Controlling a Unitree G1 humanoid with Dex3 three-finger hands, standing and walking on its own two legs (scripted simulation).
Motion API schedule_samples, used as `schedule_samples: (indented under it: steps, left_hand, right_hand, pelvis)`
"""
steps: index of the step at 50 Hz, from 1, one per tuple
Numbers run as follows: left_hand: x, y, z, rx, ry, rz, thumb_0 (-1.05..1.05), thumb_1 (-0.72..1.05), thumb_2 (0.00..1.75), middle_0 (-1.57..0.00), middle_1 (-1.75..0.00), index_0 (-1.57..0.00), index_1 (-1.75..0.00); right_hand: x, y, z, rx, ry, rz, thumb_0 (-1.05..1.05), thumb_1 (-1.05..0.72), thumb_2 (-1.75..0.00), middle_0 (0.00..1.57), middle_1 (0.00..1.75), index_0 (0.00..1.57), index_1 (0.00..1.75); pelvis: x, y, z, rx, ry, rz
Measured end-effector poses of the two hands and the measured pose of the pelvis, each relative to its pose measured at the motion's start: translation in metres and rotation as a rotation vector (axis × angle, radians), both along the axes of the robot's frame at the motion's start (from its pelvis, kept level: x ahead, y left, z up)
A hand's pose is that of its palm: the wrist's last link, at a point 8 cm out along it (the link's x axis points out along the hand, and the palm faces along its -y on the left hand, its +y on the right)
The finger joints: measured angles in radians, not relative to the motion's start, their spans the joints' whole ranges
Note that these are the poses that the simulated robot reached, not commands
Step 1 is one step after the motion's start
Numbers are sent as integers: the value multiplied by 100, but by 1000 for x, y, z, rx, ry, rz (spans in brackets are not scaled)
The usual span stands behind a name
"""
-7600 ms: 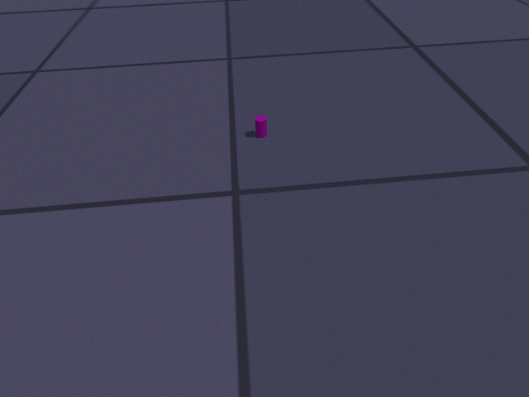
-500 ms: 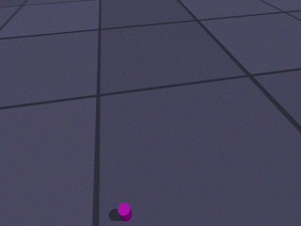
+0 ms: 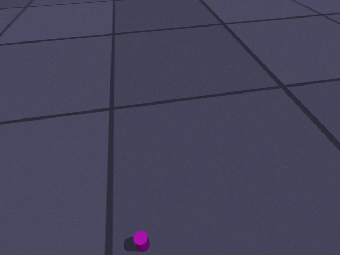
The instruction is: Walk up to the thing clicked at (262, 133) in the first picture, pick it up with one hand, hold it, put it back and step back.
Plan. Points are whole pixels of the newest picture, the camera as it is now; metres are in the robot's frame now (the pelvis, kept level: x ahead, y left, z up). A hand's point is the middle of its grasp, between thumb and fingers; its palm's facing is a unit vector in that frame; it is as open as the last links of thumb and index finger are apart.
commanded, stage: stand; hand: left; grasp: from the side
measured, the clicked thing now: (141, 241) +0.38 +0.18 -0.72
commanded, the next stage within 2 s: go down in 0.42 s
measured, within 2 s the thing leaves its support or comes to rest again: neither
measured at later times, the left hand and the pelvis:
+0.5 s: hand out of the picture +0.07 +0.25 -0.16, palm faces -0.02 -0.94 -0.34, open 7.4 cm; pelvis +0.00 +0.00 +0.00, yaw +0 degrees
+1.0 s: hand out of the picture +0.14 +0.28 -0.20, palm faces +0.07 -0.95 -0.31, open 15.8 cm; pelvis -0.02 +0.00 -0.06, yaw -1 degrees
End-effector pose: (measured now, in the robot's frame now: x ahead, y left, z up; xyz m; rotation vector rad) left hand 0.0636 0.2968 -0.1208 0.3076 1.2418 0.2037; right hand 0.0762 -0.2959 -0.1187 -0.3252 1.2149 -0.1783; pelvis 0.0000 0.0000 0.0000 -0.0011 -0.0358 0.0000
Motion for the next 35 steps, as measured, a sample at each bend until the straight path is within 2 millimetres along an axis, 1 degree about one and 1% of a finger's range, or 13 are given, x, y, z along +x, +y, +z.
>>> schedule_samples:
  steps: [27, 29, 32, 35]
  left_hand:
    - [-3, 2, 0, 2, 2, -2, 1, 90, 90, -21, -30, -21, -29]
    - [5, 0, 1, 0, -47, 19, 1, 88, 88, -20, -28, -19, -27]
    - [29, -2, -2, -8, -106, 40, 1, 80, 79, -15, -22, -15, -21]
    - [54, 0, -8, -14, -136, 35, 1, 66, 65, -11, -17, -11, -16]
  right_hand:
    - [-7, 2, -1, 1, 10, -6, 0, -90, -90, 20, 30, 20, 30]
    - [-4, 5, 0, 2, -38, -11, 1, -92, -90, 20, 30, 20, 30]
    - [-1, 14, -1, 17, -101, -6, 1, -94, -91, 20, 30, 20, 30]
    - [-3, 23, -5, 33, -127, -8, 1, -96, -91, 20, 30, 20, 30]
  pelvis:
    - [-1, 2, 0, 1, -1, -1]
    - [-4, 1, -2, 0, 20, 3]
    - [-12, 0, -6, -3, 55, 8]
    - [-18, -3, -13, -5, 103, 4]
